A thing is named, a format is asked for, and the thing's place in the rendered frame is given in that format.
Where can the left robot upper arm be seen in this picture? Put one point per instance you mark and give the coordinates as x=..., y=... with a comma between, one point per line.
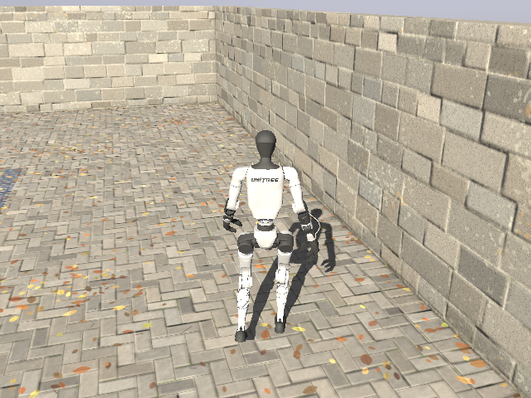
x=235, y=187

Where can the left robot shin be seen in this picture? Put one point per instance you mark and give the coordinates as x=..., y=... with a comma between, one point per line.
x=243, y=296

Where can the robot left forearm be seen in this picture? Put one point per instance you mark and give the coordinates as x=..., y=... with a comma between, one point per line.
x=228, y=214

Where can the right robot upper arm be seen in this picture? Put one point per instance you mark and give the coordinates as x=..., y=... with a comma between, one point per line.
x=292, y=176

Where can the robot right forearm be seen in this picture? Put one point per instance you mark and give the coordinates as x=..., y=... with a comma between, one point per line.
x=306, y=224

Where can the left robot hand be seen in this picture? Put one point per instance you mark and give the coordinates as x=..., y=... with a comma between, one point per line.
x=231, y=229

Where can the robot right thigh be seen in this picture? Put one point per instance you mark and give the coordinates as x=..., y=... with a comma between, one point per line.
x=285, y=243

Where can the right robot hand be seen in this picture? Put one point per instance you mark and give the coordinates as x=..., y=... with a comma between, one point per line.
x=314, y=249

